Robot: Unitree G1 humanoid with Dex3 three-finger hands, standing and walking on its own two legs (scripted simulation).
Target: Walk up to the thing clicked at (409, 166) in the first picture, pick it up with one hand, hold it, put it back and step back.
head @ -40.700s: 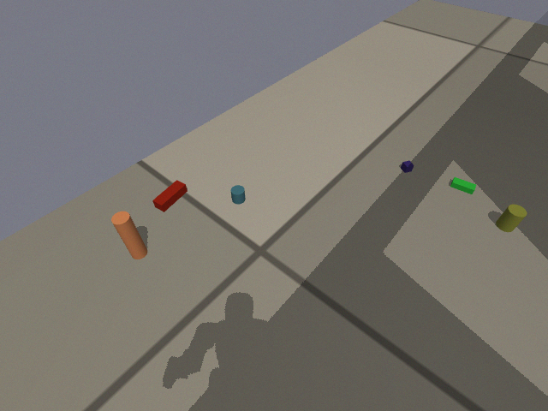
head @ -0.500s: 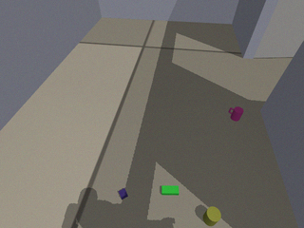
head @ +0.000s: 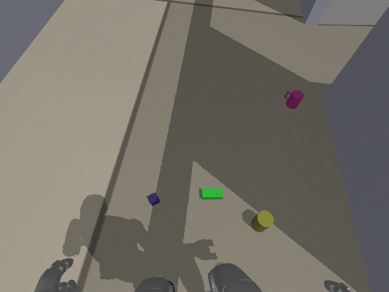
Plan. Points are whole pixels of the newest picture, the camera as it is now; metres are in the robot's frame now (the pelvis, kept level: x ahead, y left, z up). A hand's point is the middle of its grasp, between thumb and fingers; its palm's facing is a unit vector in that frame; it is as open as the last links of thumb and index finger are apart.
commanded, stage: step back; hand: left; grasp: from above
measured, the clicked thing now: (153, 199) +0.54 +0.17 -0.74
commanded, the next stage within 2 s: none
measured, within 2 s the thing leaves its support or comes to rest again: neither
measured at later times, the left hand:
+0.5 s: hand out of the picture +0.00 +0.26 -0.14, palm faces +0.00 -0.92 -0.40, open 7.4 cm
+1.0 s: hand out of the picture -0.21 +0.27 -0.16, palm faces -0.08 -0.92 -0.39, open 7.4 cm
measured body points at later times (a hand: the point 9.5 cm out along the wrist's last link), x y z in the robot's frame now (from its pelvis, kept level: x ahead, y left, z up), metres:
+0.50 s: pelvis -0.12 +0.00 +0.00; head -0.06 -0.01 +0.44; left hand +0.00 +0.31 -0.11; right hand -0.03 -0.33 -0.12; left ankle -0.14 +0.11 -0.70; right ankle -0.07 -0.14 -0.73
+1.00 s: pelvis -0.29 -0.01 -0.01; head -0.23 +0.00 +0.43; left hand -0.20 +0.31 -0.14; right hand -0.16 -0.33 -0.11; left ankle -0.15 +0.11 -0.73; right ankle -0.34 -0.15 -0.73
